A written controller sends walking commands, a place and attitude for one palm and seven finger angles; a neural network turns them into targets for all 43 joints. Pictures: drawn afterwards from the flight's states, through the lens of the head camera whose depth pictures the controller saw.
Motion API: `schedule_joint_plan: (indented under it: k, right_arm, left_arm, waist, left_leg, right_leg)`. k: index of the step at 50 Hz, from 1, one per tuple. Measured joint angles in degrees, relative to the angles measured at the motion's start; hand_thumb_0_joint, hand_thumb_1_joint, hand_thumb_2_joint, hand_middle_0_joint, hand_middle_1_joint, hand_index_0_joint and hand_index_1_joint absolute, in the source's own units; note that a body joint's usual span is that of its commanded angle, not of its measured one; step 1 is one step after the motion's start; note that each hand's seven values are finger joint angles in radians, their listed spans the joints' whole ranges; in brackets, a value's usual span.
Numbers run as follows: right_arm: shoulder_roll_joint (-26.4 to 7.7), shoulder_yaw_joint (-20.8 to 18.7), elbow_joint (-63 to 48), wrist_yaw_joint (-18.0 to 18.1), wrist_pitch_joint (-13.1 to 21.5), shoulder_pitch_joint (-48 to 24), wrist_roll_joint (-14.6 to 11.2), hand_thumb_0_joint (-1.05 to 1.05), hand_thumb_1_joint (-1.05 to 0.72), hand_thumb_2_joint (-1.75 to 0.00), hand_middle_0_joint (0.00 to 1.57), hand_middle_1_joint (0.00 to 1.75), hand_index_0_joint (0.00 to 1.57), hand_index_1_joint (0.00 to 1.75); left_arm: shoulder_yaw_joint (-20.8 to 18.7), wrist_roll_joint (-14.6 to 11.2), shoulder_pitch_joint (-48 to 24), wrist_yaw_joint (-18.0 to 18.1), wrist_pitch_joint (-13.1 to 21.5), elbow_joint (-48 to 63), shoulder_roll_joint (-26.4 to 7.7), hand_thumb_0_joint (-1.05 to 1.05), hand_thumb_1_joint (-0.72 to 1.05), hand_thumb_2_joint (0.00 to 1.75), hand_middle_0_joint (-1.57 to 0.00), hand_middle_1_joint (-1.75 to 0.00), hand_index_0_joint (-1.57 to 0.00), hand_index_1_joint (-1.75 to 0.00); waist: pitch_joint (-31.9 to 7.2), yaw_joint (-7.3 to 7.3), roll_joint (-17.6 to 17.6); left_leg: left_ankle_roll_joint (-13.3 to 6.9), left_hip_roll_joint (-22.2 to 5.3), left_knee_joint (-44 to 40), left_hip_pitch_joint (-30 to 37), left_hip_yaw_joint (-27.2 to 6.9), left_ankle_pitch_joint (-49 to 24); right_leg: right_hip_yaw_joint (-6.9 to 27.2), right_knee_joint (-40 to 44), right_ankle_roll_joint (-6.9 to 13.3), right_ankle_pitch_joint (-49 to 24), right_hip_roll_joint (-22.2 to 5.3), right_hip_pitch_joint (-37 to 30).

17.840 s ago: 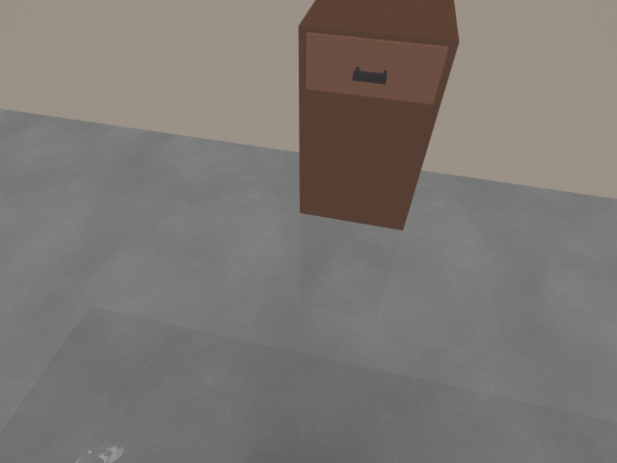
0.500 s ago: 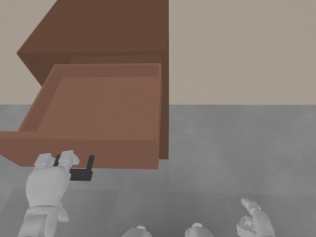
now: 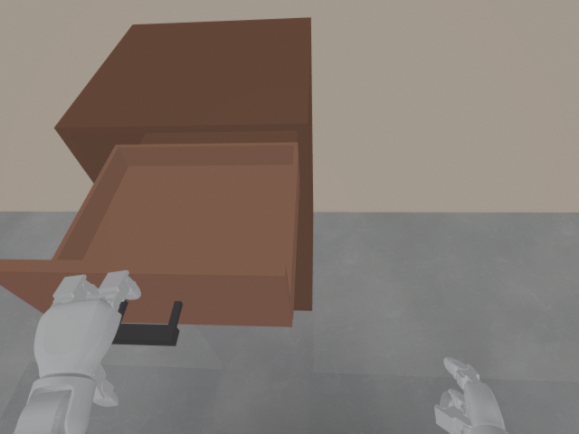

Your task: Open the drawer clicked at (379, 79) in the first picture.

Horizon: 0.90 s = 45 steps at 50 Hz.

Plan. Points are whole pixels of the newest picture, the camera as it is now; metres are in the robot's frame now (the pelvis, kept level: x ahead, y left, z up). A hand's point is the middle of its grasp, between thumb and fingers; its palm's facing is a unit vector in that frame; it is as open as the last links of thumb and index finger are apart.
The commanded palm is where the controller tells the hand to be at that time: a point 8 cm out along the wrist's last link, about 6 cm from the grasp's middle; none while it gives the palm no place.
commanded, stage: lift the hand off the handle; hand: left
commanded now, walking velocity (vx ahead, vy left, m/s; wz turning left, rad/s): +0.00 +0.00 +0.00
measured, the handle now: (145, 320) +0.27 +0.26 -0.03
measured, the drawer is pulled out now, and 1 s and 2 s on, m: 0.30 0.30 0.30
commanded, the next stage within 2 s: draw the hand back to the body in 0.80 s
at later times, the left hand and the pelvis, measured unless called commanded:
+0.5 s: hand (67, 314) +0.22 +0.29 +0.09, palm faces +0.06 -0.04 -1.00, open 13.8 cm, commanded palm +0.19 +0.28 +0.15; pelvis +0.01 +0.01 +0.02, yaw +0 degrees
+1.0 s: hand (60, 305) +0.22 +0.29 +0.12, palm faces +0.02 -0.07 -1.00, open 13.9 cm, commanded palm +0.20 +0.29 +0.18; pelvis +0.01 +0.02 +0.04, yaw +0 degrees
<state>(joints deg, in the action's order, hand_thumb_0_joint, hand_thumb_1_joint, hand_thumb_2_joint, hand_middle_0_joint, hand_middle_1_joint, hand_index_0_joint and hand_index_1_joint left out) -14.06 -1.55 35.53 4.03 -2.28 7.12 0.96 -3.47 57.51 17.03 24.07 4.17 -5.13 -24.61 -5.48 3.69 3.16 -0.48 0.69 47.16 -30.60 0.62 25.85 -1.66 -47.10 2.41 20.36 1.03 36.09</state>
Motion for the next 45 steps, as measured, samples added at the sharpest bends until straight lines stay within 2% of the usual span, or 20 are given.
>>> schedule_joint_plan:
  k: [9,19,25,33,45]
  right_arm:
    - [0.22,0.45,-0.24,-0.36,-0.16,-0.97,-0.11,0.01,-0.91,-0.90,0.20,0.30,0.20,0.30]
    - [0.73,1.25,0.34,-0.28,-0.73,-1.43,-0.21,0.01,-0.90,-0.90,0.20,0.30,0.20,0.30]
    - [0.35,1.33,0.35,-0.77,-1.09,-1.26,-0.27,0.01,-0.91,-0.90,0.20,0.30,0.20,0.30]
    - [-0.51,1.24,-0.25,-1.29,-1.65,-0.65,-0.32,0.01,-0.91,-0.90,0.20,0.30,0.20,0.30]
    - [0.11,2.29,-0.10,-1.69,-2.02,-1.35,-0.87,0.01,-0.91,-0.90,0.20,0.30,0.20,0.30]
  left_arm:
    - [1.00,-1.24,0.38,-3.94,-1.31,3.66,-0.22,0.00,-0.49,0.30,-0.32,-1.20,-0.38,-1.23]
    - [-0.70,-3.03,0.10,-8.14,-0.74,7.34,-2.65,0.00,-0.49,0.30,-0.32,-1.20,-0.36,-1.22]
    - [-1.79,-4.90,1.20,-11.24,-1.32,11.31,-3.40,0.00,-0.49,0.30,-0.32,-1.20,-0.33,-1.21]
    - [-1.36,-6.01,3.17,-13.99,-1.51,17.32,-4.21,0.00,-0.49,0.30,-0.32,-1.20,-0.32,-1.20]
    - [-0.52,-6.79,-1.07,-18.35,-3.06,15.69,-4.65,0.00,-0.49,0.30,-0.32,-1.20,-0.31,-1.20]
  waist:
    - [0.99,1.39,0.73]
    - [2.37,2.57,1.14]
    - [2.81,2.69,1.68]
    - [3.65,3.04,2.26]
    - [5.00,3.30,2.36]
  left_leg:
    - [-0.25,0.35,-4.34,5.10,0.08,-1.49]
    - [-0.34,0.37,-8.94,10.16,-0.19,-3.21]
    - [-0.56,0.42,-11.78,12.88,-0.08,-4.31]
    - [-0.91,0.67,-14.85,15.92,-0.14,-5.67]
    - [-1.25,1.02,-18.33,18.75,-0.33,-7.70]
  right_leg:
    - [0.23,3.77,-0.33,-1.09,-0.26,-4.94]
    - [0.10,8.34,-0.50,-2.63,-0.23,-10.13]
    - [0.28,11.26,-0.78,-3.78,-0.22,-12.89]
    - [0.32,14.62,-1.23,-5.22,-0.44,-16.16]
    - [0.22,18.34,-1.55,-7.22,-0.75,-19.24]
